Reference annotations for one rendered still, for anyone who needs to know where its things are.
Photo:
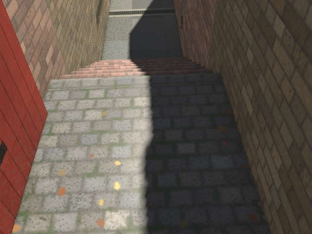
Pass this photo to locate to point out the stairs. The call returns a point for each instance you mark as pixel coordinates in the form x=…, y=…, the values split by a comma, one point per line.
x=138, y=67

